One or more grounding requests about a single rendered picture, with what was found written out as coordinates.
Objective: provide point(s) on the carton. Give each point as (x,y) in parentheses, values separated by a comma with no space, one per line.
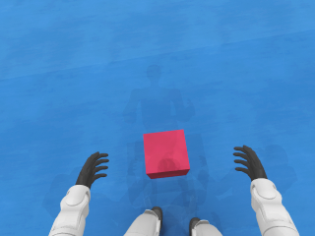
(166,154)

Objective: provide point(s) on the robot left forearm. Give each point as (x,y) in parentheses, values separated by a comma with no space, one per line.
(71,220)

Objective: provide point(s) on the robot right forearm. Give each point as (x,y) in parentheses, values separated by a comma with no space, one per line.
(272,217)

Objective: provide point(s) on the robot left foot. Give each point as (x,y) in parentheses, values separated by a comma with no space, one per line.
(157,210)

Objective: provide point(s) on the robot left hand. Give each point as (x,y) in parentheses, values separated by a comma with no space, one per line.
(88,173)

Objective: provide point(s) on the robot left thigh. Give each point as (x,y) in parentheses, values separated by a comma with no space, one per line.
(144,225)

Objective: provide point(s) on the robot right hand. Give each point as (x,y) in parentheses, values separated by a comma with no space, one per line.
(255,168)

